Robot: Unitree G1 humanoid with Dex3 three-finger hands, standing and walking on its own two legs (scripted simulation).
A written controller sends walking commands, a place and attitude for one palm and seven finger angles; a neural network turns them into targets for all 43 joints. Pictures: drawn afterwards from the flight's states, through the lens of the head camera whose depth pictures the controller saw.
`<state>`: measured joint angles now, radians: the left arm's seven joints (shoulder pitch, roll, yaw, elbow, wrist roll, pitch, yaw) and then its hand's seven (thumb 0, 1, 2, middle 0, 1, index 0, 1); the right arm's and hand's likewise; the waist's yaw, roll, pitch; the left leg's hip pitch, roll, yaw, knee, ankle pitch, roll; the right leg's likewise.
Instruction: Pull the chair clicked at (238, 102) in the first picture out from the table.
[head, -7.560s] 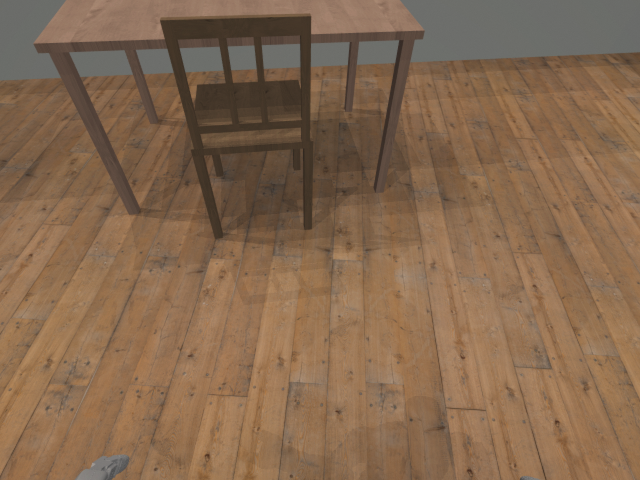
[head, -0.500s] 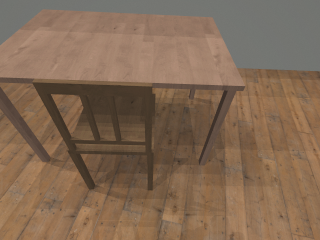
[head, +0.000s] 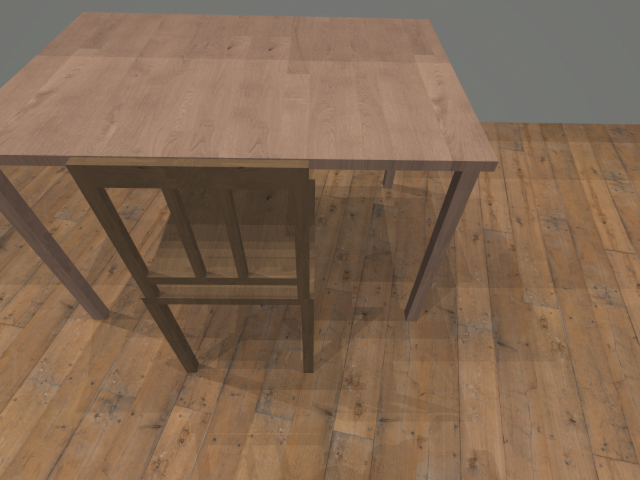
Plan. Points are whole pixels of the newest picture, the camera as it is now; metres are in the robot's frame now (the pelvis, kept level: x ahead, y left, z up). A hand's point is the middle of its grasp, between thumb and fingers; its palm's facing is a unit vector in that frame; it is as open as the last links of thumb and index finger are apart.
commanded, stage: shuffle to correct the standing spot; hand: left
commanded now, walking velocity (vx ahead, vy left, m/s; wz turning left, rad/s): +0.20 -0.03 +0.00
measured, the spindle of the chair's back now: (186, 235) +0.55 +0.30 -0.10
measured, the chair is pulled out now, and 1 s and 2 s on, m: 0.00 0.00 0.00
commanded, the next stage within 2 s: come to a stop and stand still in 0.48 s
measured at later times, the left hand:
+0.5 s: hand out of the picture +0.08 +0.15 -0.18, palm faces +0.04 -0.98 -0.19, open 7.3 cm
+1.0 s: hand (206, 459) +0.18 +0.18 -0.18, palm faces +0.09 -0.97 -0.22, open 7.3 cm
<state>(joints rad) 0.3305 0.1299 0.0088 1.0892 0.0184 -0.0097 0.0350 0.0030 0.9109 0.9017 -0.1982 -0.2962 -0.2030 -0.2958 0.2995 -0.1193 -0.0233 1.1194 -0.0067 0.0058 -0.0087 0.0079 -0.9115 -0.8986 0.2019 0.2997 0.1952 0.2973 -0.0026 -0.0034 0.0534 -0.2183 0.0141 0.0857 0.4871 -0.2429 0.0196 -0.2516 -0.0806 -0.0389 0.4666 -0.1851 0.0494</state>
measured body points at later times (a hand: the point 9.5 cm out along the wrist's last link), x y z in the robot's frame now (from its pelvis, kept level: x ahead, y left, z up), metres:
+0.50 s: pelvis +0.10 -0.02 -0.01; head +0.12 -0.03 +0.44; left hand +0.08 +0.20 -0.16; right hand +0.03 -0.22 -0.17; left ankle +0.02 +0.10 -0.73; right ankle +0.06 -0.13 -0.74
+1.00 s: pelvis +0.16 +0.00 -0.01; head +0.22 +0.01 +0.44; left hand +0.18 +0.23 -0.17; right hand +0.27 -0.22 -0.16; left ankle +0.24 +0.10 -0.74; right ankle +0.11 -0.13 -0.69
